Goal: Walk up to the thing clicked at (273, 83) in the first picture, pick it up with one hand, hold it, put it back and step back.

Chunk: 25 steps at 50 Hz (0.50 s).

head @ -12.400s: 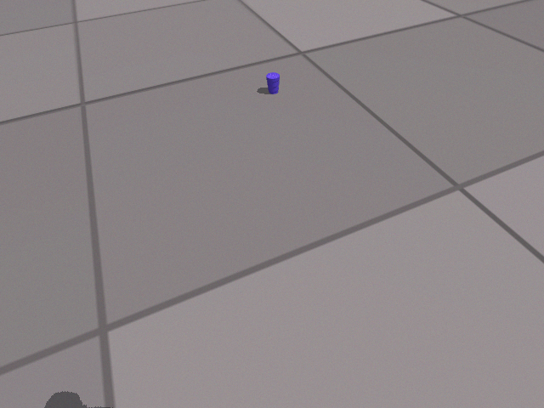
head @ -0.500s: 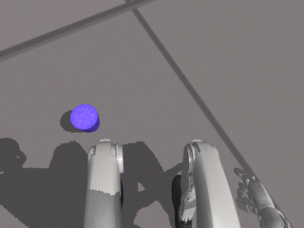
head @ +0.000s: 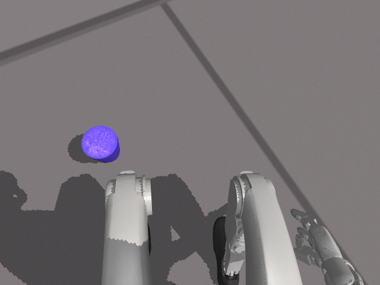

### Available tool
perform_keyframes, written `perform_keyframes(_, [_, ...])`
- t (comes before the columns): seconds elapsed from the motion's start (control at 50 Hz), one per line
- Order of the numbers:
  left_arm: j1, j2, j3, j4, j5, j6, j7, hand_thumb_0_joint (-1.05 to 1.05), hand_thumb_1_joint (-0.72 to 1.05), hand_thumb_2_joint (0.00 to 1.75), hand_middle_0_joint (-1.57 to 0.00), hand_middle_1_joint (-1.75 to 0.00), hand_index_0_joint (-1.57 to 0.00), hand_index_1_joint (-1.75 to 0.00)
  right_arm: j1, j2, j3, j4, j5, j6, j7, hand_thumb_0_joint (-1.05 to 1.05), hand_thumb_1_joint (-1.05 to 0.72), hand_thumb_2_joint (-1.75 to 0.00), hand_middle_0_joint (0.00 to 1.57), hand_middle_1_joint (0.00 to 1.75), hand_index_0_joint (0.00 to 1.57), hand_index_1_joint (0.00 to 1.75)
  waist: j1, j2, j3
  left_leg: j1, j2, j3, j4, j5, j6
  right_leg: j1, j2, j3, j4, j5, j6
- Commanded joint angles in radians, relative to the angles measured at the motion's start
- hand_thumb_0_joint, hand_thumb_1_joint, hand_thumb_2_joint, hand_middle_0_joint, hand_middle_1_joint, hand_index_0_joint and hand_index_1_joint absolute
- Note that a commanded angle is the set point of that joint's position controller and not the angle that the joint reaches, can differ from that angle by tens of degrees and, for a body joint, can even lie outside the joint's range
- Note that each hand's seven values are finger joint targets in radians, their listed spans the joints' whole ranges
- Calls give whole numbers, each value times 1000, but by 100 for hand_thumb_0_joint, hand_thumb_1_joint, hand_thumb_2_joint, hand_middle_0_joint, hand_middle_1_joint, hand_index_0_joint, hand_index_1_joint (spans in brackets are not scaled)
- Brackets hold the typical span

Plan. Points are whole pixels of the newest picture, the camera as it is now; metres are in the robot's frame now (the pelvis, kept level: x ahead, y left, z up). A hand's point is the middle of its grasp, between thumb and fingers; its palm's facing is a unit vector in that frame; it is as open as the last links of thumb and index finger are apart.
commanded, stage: go down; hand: left
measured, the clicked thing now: (104, 147) +0.42 +0.27 -0.31
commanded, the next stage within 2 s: approach in 0.98 s
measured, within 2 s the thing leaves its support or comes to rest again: neither
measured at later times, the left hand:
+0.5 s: hand out of the picture +0.32 +0.45 +0.00, palm faces +0.26 -0.96 -0.12, open 17.6 cm
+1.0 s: hand out of the picture +0.32 +0.45 +0.00, palm faces +0.26 -0.96 -0.09, open 17.6 cm
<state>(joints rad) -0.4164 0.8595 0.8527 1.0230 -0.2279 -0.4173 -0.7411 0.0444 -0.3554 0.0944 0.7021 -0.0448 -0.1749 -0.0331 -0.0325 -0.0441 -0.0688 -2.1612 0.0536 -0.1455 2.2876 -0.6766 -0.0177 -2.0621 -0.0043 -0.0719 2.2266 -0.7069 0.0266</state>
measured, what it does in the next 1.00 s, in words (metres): stands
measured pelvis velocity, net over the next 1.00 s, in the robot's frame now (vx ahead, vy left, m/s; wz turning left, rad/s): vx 0.00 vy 0.00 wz -0.01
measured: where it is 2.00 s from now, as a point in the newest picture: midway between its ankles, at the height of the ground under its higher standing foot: (183, 266)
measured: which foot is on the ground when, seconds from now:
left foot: down 0.00-1.00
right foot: down 0.00-1.00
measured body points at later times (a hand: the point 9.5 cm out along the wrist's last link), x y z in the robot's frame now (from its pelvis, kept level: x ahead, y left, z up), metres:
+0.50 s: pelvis +0.00 +0.00 +0.00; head +0.20 +0.08 +0.39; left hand +0.30 +0.50 +0.01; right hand +0.20 -0.26 -0.10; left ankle +0.09 +0.13 -0.34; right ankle +0.10 -0.13 -0.34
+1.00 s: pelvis +0.00 +0.00 -0.01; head +0.20 +0.08 +0.38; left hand +0.30 +0.50 +0.01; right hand +0.20 -0.26 -0.11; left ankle +0.09 +0.13 -0.34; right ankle +0.10 -0.13 -0.34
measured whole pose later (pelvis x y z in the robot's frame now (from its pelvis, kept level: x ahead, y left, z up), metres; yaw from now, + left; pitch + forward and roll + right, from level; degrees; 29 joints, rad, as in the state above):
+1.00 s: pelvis +0.00 +0.00 -0.01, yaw -1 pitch +30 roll -8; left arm -0.43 0.88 0.89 1.02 -0.30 -0.42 -0.80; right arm 0.03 -0.36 0.12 0.70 -0.04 -0.18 -0.04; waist -0.04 -0.05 -0.06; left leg -2.18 0.05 -0.16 2.32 -0.68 -0.02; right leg -2.07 0.00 -0.08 2.25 -0.71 0.03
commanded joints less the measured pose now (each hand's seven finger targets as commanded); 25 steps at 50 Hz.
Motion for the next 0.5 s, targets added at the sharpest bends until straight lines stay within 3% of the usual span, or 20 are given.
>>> perform_keyframes(0.0, [-114, 418, 81, -198, -53, -58, -2, 0, -57, 10, -1, -9, -3, -8, 100, -237, -87, -64, 6, -33, -22, 0, -90, -90, 20, 30, 20, 30, 44, 258, -607, 499, -6, 61, -316, 86, 36, 228, 36, -47, -222, 105, -66])
perform_keyframes(0.04, [-111, 431, 90, -213, -56, -56, -4, 0, -59, 10, -1, -9, -3, -8, 110, -241, -85, -62, 6, -34, -23, 0, -90, -90, 20, 30, 20, 30, 51, 266, -626, 518, -6, 61, -308, 125, 32, 234, 35, -46, -214, 134, -67])
perform_keyframes(0.08, [-108, 426, 87, -180, -53, -54, -7, 0, -57, 11, -1, -9, -3, -8, 107, -241, -83, -58, 6, -33, -25, 0, -90, -90, 20, 30, 20, 30, 39, 263, -598, 502, -6, 53, -308, 109, 34, 213, 34, -51, -208, 121, -67])
perform_keyframes(0.12, [-125, 452, 95, -203, -57, -57, -8, 0, -57, 10, -1, -9, -3, -8, 97, -238, -81, -63, 7, -33, -25, 0, -90, -90, 20, 30, 20, 30, 53, 253, -596, 482, -8, 63, -302, 87, 38, 224, 36, -43, -222, 102, -66])
perform_keyframes(0.2, [-91, 402, 75, -168, -64, -55, -19, 0, -59, 10, -2, -9, -3, -8, 98, -237, -80, -63, 4, -36, -24, 0, -90, -90, 20, 30, 20, 30, 45, 237, -589, 481, -8, 66, -293, 110, 37, 225, 38, -47, -216, 117, -65])
perform_keyframes(0.26, [-116, 444, 95, -229, -68, -59, -18, 0, -56, 9, -2, -8, -3, -7, 98, -243, -82, -67, 7, -36, -25, 0, -90, -90, 20, 30, 20, 30, 58, 278, -617, 508, -6, 54, -315, 91, 33, 225, 36, -50, -208, 108, -67])
perform_keyframes(0.3, [-120, 421, 81, -232, -72, -57, -17, 0, -56, 10, -2, -9, -3, -8, 96, -241, -83, -66, 9, -37, -26, 0, -90, -90, 20, 30, 20, 30, 46, 276, -628, 514, -7, 54, -310, 98, 32, 221, 36, -48, -210, 114, -67])
perform_keyframes(0.32, [-111, 431, 96, -230, -74, -55, -16, 0, -56, 9, -2, -8, -3, -7, 103, -242, -81, -66, 9, -37, -26, 0, -90, -90, 20, 30, 20, 30, 48, 273, -635, 519, -9, 55, -308, 114, 33, 225, 35, -49, -207, 125, -67])
perform_keyframes(0.44, [-110, 439, 101, -184, -71, -57, -18, 0, -58, 10, -2, -9, -3, -8, 93, -242, -73, -64, 8, -34, -28, 0, -90, -90, 20, 30, 20, 30, 48, 267, -582, 496, -6, 43, -314, 86, 33, 196, 35, -55, -197, 104, -67])
perform_keyframes(0.48, [-92, 414, 94, -149, -78, -59, -24, 0, -57, 10, -2, -8, -3, -7, 81, -239, -70, -71, 8, -34, -26, 0, -90, -90, 20, 30, 20, 30, 42, 242, -545, 461, -7, 49, -309, 57, 37, 193, 38, -55, -207, 79, -65])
